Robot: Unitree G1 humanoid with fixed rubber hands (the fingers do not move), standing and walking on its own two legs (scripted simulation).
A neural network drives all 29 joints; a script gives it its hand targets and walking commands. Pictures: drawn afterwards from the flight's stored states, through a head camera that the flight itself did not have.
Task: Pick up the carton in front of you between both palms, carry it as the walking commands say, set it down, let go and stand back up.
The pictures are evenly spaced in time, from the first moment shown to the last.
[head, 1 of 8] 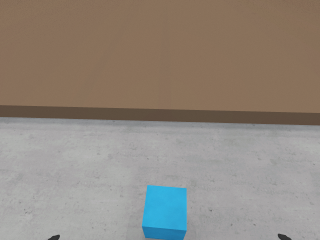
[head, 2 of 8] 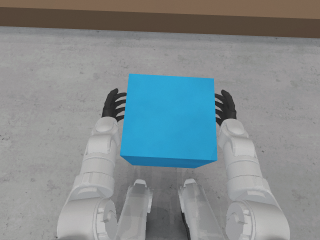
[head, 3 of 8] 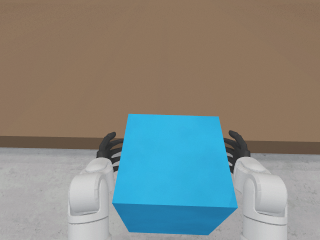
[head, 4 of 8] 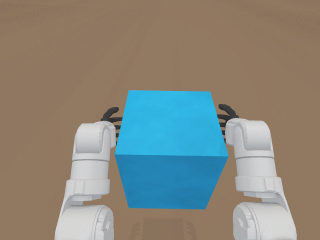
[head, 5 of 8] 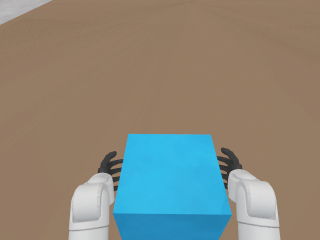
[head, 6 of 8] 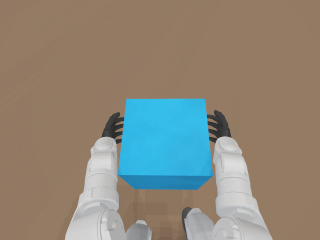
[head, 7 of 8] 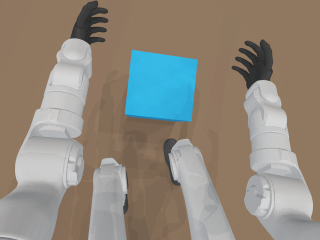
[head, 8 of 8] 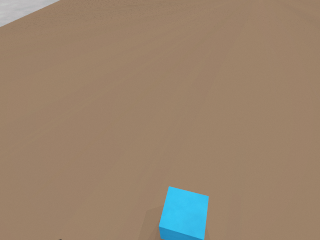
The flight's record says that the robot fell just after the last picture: no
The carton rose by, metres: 0.93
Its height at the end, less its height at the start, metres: +0.15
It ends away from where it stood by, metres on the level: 2.58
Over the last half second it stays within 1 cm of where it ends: yes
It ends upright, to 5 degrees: yes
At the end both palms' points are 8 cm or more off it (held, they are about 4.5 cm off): yes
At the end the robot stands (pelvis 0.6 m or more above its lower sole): yes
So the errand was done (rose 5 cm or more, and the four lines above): yes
